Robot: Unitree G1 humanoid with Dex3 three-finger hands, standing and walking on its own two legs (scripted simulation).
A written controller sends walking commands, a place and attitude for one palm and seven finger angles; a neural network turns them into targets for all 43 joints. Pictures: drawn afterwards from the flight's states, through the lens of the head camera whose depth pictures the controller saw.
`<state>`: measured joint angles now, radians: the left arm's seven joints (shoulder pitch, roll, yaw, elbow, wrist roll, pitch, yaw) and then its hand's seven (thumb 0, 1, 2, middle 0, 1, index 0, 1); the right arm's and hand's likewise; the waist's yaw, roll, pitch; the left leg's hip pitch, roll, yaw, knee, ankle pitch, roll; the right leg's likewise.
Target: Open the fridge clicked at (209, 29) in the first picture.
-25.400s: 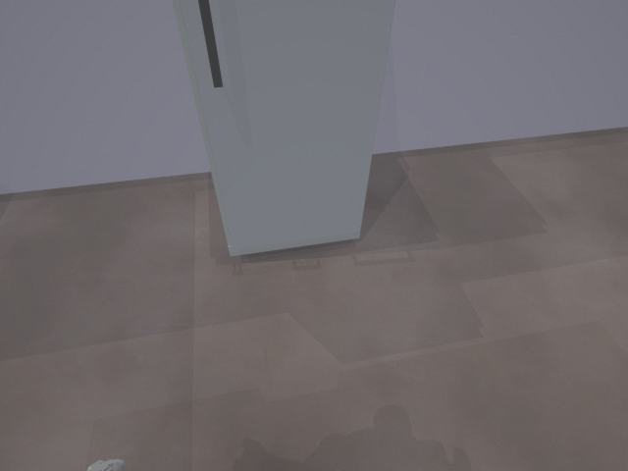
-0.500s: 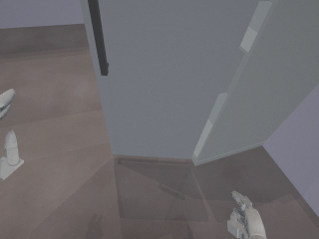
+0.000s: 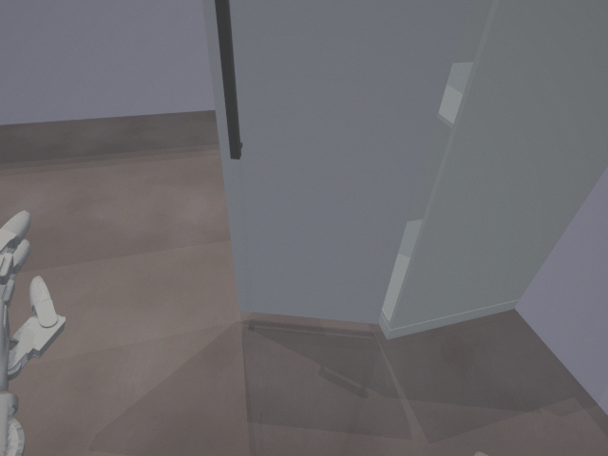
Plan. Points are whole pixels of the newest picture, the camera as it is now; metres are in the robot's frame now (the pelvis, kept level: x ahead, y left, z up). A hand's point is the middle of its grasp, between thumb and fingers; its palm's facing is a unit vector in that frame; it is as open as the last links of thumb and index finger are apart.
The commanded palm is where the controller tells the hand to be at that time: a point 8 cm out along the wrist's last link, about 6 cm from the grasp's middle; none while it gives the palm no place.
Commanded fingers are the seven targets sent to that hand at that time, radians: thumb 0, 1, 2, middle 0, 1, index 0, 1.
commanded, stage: stop stepping back and stand still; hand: left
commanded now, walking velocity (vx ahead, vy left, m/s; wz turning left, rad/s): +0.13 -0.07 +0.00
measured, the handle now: (230, 58) +0.81 +0.22 +0.24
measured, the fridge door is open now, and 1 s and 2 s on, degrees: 69 69 69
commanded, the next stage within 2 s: let the arm hang, fingers relaxed in 0.30 s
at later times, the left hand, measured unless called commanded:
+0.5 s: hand (93, 385) +0.19 +0.27 +0.05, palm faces +0.30 -0.83 -0.47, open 7.4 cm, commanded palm none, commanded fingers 0.00 0.90 0.90 -0.20 -0.30 -0.20 -0.30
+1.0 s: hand out of the picture -0.03 +0.27 -0.16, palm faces +0.06 -0.95 -0.30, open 7.3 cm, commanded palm none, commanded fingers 0.00 0.90 0.90 -0.20 -0.30 -0.20 -0.30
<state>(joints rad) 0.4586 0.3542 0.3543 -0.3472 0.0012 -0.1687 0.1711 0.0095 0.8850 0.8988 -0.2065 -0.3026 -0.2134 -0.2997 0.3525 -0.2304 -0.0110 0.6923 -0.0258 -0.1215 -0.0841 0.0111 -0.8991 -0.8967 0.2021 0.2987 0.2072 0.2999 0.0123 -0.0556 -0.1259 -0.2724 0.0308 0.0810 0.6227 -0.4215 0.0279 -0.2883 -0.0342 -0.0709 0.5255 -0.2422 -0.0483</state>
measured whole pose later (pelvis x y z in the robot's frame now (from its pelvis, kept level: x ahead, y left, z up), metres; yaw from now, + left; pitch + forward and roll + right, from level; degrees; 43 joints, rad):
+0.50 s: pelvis -0.02 +0.00 -0.01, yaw +5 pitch -2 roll +1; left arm 0.30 0.37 0.19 0.04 0.03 -0.08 0.05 0.00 0.89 0.90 -0.20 -0.30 -0.21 -0.30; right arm 0.23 -0.29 -0.02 0.73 -0.02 -0.04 0.02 0.01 -0.90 -0.90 0.20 0.30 0.21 0.30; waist 0.00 0.04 -0.01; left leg -0.36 0.05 0.09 0.67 -0.25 -0.01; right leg -0.29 -0.03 -0.17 0.63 -0.31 -0.07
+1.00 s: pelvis -0.01 +0.03 +0.01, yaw +4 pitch -1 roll -1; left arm 0.24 0.31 0.02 1.18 0.01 0.00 0.00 0.00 0.92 0.90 -0.20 -0.30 -0.21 -0.30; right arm 0.22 -0.26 -0.01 1.13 -0.02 0.02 -0.01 0.00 -0.90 -0.90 0.20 0.30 0.21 0.30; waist 0.02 0.01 0.05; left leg -0.20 0.04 0.11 0.40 -0.17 0.02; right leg -0.15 -0.01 -0.15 0.35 -0.18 -0.03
